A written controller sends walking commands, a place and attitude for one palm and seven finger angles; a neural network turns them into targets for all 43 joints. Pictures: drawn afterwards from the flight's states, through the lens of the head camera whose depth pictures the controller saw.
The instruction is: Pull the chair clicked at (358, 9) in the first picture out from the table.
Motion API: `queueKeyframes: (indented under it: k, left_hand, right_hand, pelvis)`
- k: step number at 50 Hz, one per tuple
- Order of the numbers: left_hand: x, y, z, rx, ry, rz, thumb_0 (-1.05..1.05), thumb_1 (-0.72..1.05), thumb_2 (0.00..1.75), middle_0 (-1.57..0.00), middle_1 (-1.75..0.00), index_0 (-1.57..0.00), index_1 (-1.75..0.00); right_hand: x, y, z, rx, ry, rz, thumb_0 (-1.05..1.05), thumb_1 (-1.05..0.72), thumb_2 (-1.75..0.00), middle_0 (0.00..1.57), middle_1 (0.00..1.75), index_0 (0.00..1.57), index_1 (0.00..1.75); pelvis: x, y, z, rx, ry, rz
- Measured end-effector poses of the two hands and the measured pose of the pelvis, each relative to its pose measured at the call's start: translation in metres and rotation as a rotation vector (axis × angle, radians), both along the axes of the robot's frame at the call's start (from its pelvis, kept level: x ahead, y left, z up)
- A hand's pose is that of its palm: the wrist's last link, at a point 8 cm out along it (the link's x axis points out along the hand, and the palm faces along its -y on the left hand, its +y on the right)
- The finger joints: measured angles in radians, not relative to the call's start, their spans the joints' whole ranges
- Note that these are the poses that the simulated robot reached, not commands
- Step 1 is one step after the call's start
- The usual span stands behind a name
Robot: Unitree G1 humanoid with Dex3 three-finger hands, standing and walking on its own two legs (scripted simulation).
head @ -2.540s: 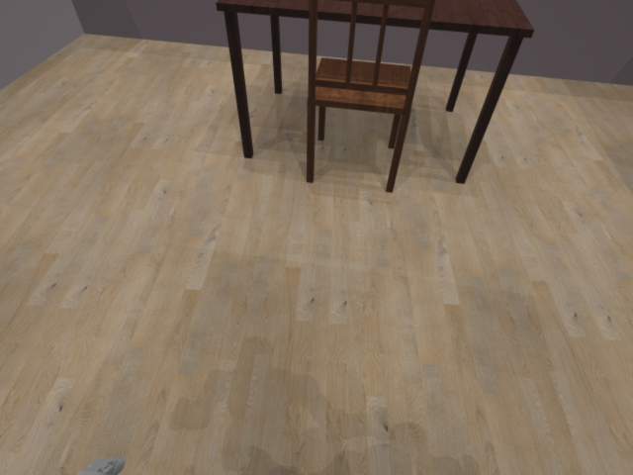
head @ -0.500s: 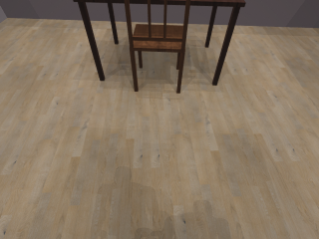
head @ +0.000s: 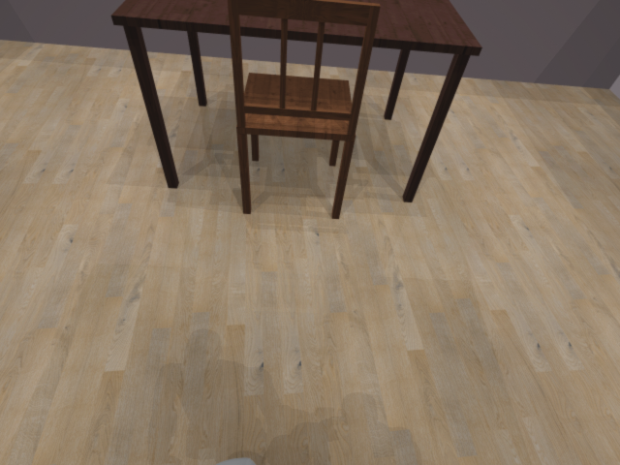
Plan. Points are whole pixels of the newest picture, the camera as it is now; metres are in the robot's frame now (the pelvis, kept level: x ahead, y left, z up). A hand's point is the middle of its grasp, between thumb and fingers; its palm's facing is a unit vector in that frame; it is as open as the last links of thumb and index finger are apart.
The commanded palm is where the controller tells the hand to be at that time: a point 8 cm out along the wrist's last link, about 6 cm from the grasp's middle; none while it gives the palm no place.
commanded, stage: walk to a spot facing it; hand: left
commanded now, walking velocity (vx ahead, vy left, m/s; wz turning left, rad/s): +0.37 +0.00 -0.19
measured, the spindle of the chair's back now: (283, 66) +1.22 +0.17 -0.08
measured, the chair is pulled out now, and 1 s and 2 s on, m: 0.00 0.00 0.00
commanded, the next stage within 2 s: turn to face it in 0.86 s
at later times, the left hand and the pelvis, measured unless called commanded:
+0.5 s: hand (250, 351) +0.32 +0.12 -0.15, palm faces -0.11 -0.98 -0.16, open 7.4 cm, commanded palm none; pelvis +0.20 -0.04 +0.01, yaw -6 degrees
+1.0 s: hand (221, 296) +0.43 +0.19 -0.17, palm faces -0.09 -0.99 -0.14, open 7.4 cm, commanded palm none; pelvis +0.40 +0.02 +0.02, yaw -10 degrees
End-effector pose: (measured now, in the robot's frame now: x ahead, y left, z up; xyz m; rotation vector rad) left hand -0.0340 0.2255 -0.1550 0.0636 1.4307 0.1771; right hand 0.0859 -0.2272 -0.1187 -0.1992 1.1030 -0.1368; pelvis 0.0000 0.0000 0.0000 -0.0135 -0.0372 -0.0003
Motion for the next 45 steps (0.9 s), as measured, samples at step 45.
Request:
queueKeyframes:
  k: [45]
  left_hand:
    - [0.389, 0.018, 0.0, -0.016, 0.053, -0.131, 0.01, 0.91, 0.9, -0.2, -0.3, -0.2, -0.3]
  right_hand:
    - [0.338, -0.013, 0.015, -0.053, -0.017, -0.129, 0.0, -0.92, -0.9, 0.2, 0.3, 0.2, 0.3]
  pelvis:
    - [0.37, 0.013, 0.004, -0.025, 0.009, -0.131]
